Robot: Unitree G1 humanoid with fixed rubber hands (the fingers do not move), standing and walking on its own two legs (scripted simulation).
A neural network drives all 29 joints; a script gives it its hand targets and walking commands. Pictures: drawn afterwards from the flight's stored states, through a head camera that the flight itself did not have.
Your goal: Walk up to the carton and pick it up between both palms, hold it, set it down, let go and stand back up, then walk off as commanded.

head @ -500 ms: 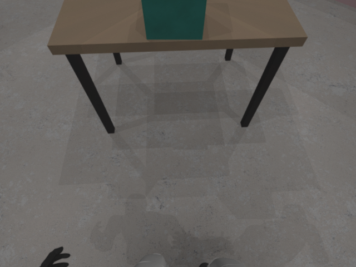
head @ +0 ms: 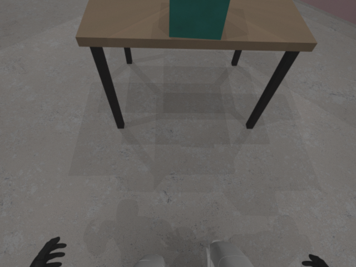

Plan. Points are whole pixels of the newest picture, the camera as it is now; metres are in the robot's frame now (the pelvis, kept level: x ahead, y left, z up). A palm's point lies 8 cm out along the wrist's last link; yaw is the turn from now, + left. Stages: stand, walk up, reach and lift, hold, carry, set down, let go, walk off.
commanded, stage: walk off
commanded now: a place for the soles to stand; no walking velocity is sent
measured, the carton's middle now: out of the picture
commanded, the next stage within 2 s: stand in 1.04 s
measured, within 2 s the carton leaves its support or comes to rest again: neither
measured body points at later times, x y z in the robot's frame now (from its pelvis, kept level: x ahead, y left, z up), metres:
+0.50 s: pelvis -0.03 -0.08 -0.02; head -0.01 -0.08 +0.43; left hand +0.00 +0.26 -0.12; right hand +0.12 -0.40 -0.10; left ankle -0.01 +0.10 -0.72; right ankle -0.05 -0.21 -0.74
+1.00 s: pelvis -0.08 -0.06 -0.01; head -0.04 -0.04 +0.44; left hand +0.01 +0.28 -0.12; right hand -0.02 -0.38 -0.11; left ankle -0.09 +0.08 -0.74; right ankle -0.05 -0.20 -0.73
